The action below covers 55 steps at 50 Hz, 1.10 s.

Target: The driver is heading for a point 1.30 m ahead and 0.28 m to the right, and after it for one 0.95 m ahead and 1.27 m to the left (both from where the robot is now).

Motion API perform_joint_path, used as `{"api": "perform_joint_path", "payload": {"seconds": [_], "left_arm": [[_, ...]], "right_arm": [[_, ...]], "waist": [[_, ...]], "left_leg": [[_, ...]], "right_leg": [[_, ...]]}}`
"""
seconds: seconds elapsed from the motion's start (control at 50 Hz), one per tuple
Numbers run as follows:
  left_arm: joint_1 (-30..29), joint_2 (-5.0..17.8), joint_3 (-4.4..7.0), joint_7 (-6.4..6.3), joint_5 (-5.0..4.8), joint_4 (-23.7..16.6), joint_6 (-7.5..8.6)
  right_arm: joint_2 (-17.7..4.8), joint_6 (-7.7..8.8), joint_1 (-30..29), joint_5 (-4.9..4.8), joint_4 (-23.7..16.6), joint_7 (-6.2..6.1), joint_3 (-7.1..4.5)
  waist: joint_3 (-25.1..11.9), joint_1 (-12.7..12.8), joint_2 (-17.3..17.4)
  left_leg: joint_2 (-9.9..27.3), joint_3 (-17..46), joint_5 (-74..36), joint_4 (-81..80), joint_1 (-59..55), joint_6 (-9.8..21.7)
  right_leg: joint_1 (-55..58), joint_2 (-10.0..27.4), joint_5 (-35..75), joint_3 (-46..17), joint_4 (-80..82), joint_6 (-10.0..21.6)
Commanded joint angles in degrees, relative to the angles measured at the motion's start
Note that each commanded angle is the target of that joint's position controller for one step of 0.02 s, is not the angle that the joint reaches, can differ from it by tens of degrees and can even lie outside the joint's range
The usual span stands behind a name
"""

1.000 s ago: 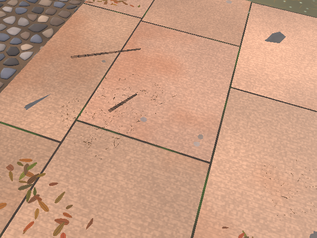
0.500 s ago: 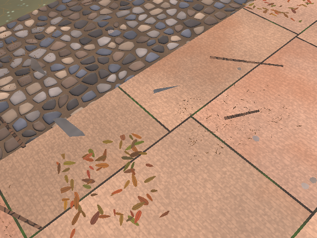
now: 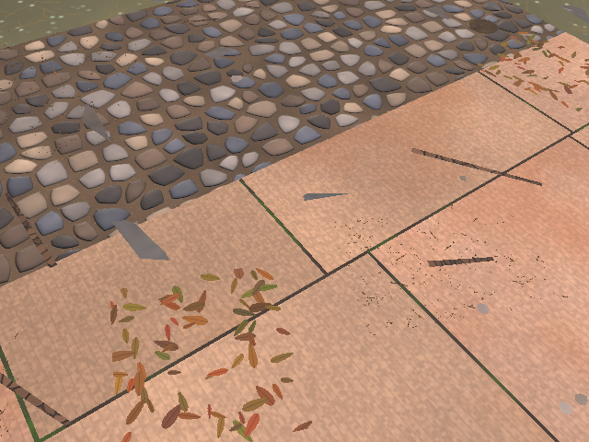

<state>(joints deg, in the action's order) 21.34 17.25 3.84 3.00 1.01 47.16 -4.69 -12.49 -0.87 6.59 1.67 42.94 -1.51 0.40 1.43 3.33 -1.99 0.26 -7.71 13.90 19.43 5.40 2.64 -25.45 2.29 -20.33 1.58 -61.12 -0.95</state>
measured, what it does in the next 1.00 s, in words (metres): walks ahead: right foot, then left foot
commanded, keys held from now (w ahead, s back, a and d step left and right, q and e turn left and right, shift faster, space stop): w+e+shift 0.44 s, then w+shift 0.06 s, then w+q+shift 0.50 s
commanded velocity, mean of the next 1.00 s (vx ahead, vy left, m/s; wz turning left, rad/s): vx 0.85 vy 0.00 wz -0.26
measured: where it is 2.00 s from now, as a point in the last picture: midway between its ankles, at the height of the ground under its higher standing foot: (459, 157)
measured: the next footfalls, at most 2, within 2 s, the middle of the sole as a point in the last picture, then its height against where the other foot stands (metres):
right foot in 0.42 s outside the picture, level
left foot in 0.90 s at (483, 379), level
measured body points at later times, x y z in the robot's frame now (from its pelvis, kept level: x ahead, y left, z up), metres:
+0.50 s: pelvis +0.21 -0.18 -0.05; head +0.23 -0.21 +0.40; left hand +0.46 +0.03 -0.13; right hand +0.16 -0.46 -0.18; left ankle +0.08 +0.07 -0.62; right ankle +0.24 -0.25 -0.75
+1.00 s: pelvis +0.61 -0.40 -0.04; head +0.61 -0.43 +0.41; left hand +0.82 -0.21 -0.13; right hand +0.51 -0.67 -0.18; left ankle +0.66 -0.41 -0.75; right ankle +0.43 -0.47 -0.59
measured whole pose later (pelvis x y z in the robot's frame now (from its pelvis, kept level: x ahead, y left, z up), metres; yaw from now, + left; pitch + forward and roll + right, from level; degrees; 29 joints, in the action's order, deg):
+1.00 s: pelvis +0.61 -0.40 -0.04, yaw -14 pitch -1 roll +1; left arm 10.7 13.0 -0.7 -0.3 3.1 43.1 5.7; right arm -17.7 0.9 23.1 0.9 53.3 0.6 -3.6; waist 2.4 -4.4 1.4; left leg -12.2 -4.2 13.8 35.4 20.8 12.8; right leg -20.4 -3.6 -19.5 -3.1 -88.3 -0.1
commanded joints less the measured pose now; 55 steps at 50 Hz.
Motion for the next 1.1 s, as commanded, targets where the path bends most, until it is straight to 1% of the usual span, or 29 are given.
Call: {"api": "perform_joint_path", "payload": {"seconds": [0.02, 0.14, 0.28, 0.32, 0.34, 0.38, 0.4, 0.42, 0.44, 0.46, 0.48, 0.5, 0.52, 0.56, 0.62, 0.68, 0.74, 0.78, 0.82, 0.86, 0.88, 0.9, 0.92, 0.94, 0.96, 0.98, 1.02, 1.04, 1.1], "left_arm": [[-8.15, 5.06, 2.05, 1.09, 0.25, -7.10, 1.56], [-12.12, 3.78, 2.18, 2.27, 0.24, -10.10, 1.68], [-21.11, 3.95, 0.87, 3.37, 0.22, -14.37, 1.93], [-23.19, 4.03, 0.40, 3.17, 0.23, -15.12, 2.07], [-22.35, 4.17, 0.26, 2.79, 0.08, -15.00, 2.13], [-12.00, 6.07, 1.23, 1.09, -0.91, -12.25, 2.60], [0.05, 7.37, 2.41, 0.17, -1.39, -8.74, 3.47], [11.89, 12.12, 4.44, -1.06, -0.74, -3.86, 3.70], [4.99, 21.41, 5.95, -2.00, -0.94, -4.96, 2.80], [3.37, 21.38, 5.94, -1.63, -0.84, -8.17, 3.16], [3.36, 18.34, 5.12, -1.96, 0.22, -6.80, 3.66], [3.53, 15.20, 4.30, -2.53, 0.81, -5.75, 4.65], [-0.29, 12.25, 3.37, -2.75, 0.99, -6.09, 5.83], [-4.05, 7.61, 1.57, -2.51, 0.54, -6.69, 7.87], [0.57, 6.54, 1.03, -1.87, -0.18, -4.29, 10.19], [5.35, 4.93, 0.43, -1.64, -0.18, -1.95, 10.92], [6.24, 3.14, -1.06, -2.39, -0.37, -0.54, 11.81], [4.26, 3.55, -1.57, -3.29, -0.22, -0.44, 12.32], [1.87, 7.07, -0.76, -5.16, 0.11, -0.52, 12.42], [-2.64, 10.10, 0.34, -6.92, 1.03, -1.45, 10.76], [-9.79, 11.93, 1.12, -7.34, 1.49, -3.16, 9.77], [-16.86, 10.12, 1.14, -6.51, 0.96, -4.09, 9.21], [-19.55, -2.21, -2.42, -4.93, 2.33, -8.34, 10.62], [-9.16, -5.25, -4.25, -3.85, 0.25, -12.89, 11.32], [-7.70, -0.76, -4.69, -2.82, 1.78, -13.03, 12.75], [-9.76, 3.20, -4.09, -2.33, 2.58, -11.79, 13.08], [-11.85, 3.47, -4.43, -2.53, 4.27, -12.41, 10.86], [-13.29, 3.29, -4.76, -2.46, 4.21, -13.09, 9.46], [-22.37, 1.61, -5.97, -1.81, 2.09, -16.75, 8.77]], "right_arm": [[-11.00, 2.75, 5.84, 0.47, -0.12, -0.23, -3.88], [-11.76, 5.68, 7.98, 0.50, 1.56, 0.21, -4.99], [-14.15, 6.56, 11.28, 1.36, 3.42, 0.58, -6.19], [-14.78, 6.09, 12.71, 1.51, 4.26, 0.83, -6.43], [-15.39, 5.75, 12.26, 1.41, 4.32, 1.01, -6.52], [-18.33, 4.80, 11.93, 0.60, 4.36, 1.54, -7.17], [-19.80, 3.97, 10.28, -0.56, 3.43, 2.14, -7.44], [-16.64, 3.96, 9.55, -0.02, 2.23, 2.85, -6.32], [-7.06, 5.41, 8.02, -0.04, -4.03, 3.98, -4.03], [-10.59, 6.57, 1.75, 1.79, -7.85, 3.69, -3.89], [-11.49, 7.04, -0.44, 1.27, -7.75, 3.38, -3.83], [-10.48, 7.31, 3.94, 0.87, -5.28, 2.86, -3.32], [-9.93, 6.78, 6.09, 1.26, -3.70, 2.72, -3.02], [-9.04, 4.54, 10.57, 1.33, -0.64, 3.41, -2.67], [-7.42, 2.27, 5.98, -0.39, -0.37, 4.31, -2.42], [-6.66, 2.35, -1.22, -2.04, -0.80, 4.34, -2.24], [-4.94, 3.71, -5.72, -1.84, -2.65, 5.08, -1.26], [-5.79, 4.04, -4.42, -1.38, -1.66, 5.47, -1.01], [-8.03, 3.39, 3.00, -1.60, 1.25, 5.22, -1.61], [-13.12, 2.43, 19.41, -1.39, 6.13, 4.44, -3.67], [-15.76, 2.06, 33.66, -1.55, 9.85, 3.84, -5.25], [-15.91, 1.90, 42.26, -2.62, 13.28, 2.96, -6.18], [-13.90, 1.45, 35.09, -2.13, 14.18, 2.39, -5.56], [-14.32, 1.95, 24.81, -0.97, 9.70, 2.01, -5.22], [-12.91, 1.99, 20.80, -0.52, 7.08, 1.47, -5.65], [-10.27, 2.31, 17.42, 0.02, 6.31, 1.36, -5.35], [-11.03, 4.04, 15.52, -0.44, 6.03, 1.18, -4.99], [-10.73, 5.01, 15.12, -0.81, 6.09, 1.24, -4.68], [-12.62, 6.50, 15.69, -1.16, 5.33, 1.66, -5.74]], "waist": [[3.34, -5.65, 8.42], [3.95, -4.40, 6.89], [8.14, -5.27, 6.63], [9.04, -5.62, 6.27], [8.27, -4.57, 6.17], [0.44, 1.40, 5.97], [-6.19, 8.03, 4.28], [-10.35, 11.93, -1.93], [-9.83, 4.23, -22.07], [-12.60, 5.21, -11.39], [-7.91, 4.32, -4.79], [-3.37, 1.06, -0.96], [-2.65, -1.88, 1.93], [-1.82, -5.04, 0.97], [3.22, -3.54, 1.53], [5.52, -0.06, 2.71], [6.94, -0.77, -0.04], [4.22, -2.60, -0.04], [-1.68, -7.08, -3.43], [-8.26, -16.17, -4.77], [-10.04, -24.39, -4.57], [-8.01, -28.85, 5.75], [-1.52, -17.61, 17.69], [-10.14, -6.87, 15.59], [-9.66, -6.23, 6.69], [-1.98, -3.75, -4.49], [5.16, -0.19, -6.74], [7.40, 0.65, -6.87], [7.37, -2.89, -1.28]], "left_leg": [[18.58, 14.77, 19.29, -15.54, -10.23, 6.07], [21.23, 7.89, 17.98, -16.44, -9.34, 5.84], [21.38, -3.71, 14.12, -17.08, -9.33, 3.27], [20.65, -7.55, 7.81, -15.28, -11.27, 2.85], [19.77, -10.16, -2.85, -12.19, -11.23, 2.30], [18.90, -13.62, -40.67, 6.38, -9.49, 2.12], [18.48, -13.73, -50.61, 23.90, -2.64, 1.74], [15.31, -11.40, -32.19, 45.03, 12.77, -0.50], [2.39, -4.42, 15.31, 65.12, 38.32, -4.52], [1.40, 9.22, 11.72, 70.23, 44.83, -4.84], [3.99, 9.38, 6.61, 69.31, 47.27, -3.71], [6.78, 8.93, 2.89, 64.46, 43.48, -2.79], [9.19, 9.58, 0.77, 60.14, 38.03, -2.14], [10.91, 9.96, -2.67, 56.18, 31.35, -1.44], [10.49, 7.90, -7.80, 50.14, 36.78, -1.01], [4.56, 6.22, -12.96, 42.66, 41.28, 1.01], [0.64, 1.88, -20.09, 29.29, 37.50, 3.01], [-2.66, -3.01, -23.88, 22.10, 29.28, 4.49], [-6.30, -4.99, -24.58, 20.08, 19.51, 4.90], [-9.98, -4.83, -18.37, 20.25, 4.05, 6.53], [-6.33, 0.95, -16.89, 16.80, -6.81, 10.67], [-1.64, 6.91, -19.28, 8.35, -15.04, 15.20], [-0.04, 16.58, -23.41, 20.72, -18.63, 16.49], [8.25, 41.76, -9.85, 11.45, -23.77, 25.63], [13.75, 55.44, 16.92, -4.67, -18.46, 26.09], [12.55, 53.59, 22.86, -9.95, -6.30, 22.79], [7.47, 45.40, 15.71, -11.04, 10.17, 19.92], [4.95, 40.74, 14.22, -12.43, 17.88, 18.88], [-0.88, 30.51, -0.43, -13.67, 27.36, 16.41]], "right_leg": [[-20.08, 2.25, 3.90, -1.94, -1.18, 0.29], [-24.66, 4.79, 8.52, -2.44, -0.94, 1.06], [-22.75, 6.83, 9.43, 2.16, 7.62, 6.12], [-20.77, 6.06, 5.93, 5.05, 10.30, 8.49], [-16.66, 4.38, 3.10, 7.26, 12.04, 9.94], [0.61, -3.56, -3.57, 12.37, 12.25, 12.61], [17.09, -7.60, -0.89, 12.24, 16.00, 13.78], [34.63, -7.38, -5.56, 3.48, 20.94, 14.42], [41.08, 6.10, -29.31, -33.20, 41.10, 19.16], [41.07, 11.64, -28.78, -49.02, 50.33, 20.20], [38.47, 13.45, -21.28, -44.36, 49.78, 18.88], [30.05, 12.54, -12.59, -38.05, 48.03, 17.28], [23.00, 9.79, -8.20, -30.71, 46.23, 15.20], [14.73, 6.26, -2.86, -22.52, 48.00, 12.54], [15.21, 4.85, 11.31, -14.37, 53.17, 8.64], [21.88, 0.60, 30.07, -2.73, 55.14, 3.29], [22.77, 1.49, 51.15, 4.79, 56.70, 0.54], [25.23, 2.43, 68.26, 7.65, 56.82, -0.83], [31.26, 4.60, 88.34, 9.78, 49.50, -2.37], [31.37, 6.19, 100.33, 9.62, 27.98, -3.43], [24.05, 5.49, 96.37, 9.21, 6.16, -3.30], [11.23, -4.39, 45.08, 10.16, -25.94, -1.88], [-15.06, -11.29, -7.53, 2.92, -45.19, -1.01], [-26.27, -8.66, -8.82, -8.50, -46.80, -0.83], [-26.59, -5.44, -4.13, -12.57, -38.65, 1.10], [-23.72, -2.57, 0.71, -11.12, -30.98, 1.86], [-17.86, 0.81, 0.27, -9.56, -20.13, -0.39], [-14.04, 2.80, 0.89, -7.97, -12.81, -1.64], [-1.55, 4.37, 13.82, -3.53, 9.24, -3.65]]}}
